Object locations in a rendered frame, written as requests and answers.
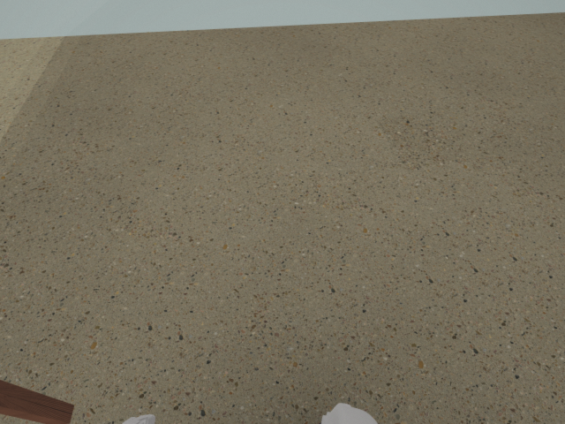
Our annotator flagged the robot right thigh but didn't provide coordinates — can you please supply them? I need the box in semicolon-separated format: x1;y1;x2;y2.
321;406;378;424

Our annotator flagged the table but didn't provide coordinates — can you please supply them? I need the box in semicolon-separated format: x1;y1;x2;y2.
0;380;74;424

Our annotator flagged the right robot shin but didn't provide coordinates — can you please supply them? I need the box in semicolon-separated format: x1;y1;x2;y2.
332;403;351;411

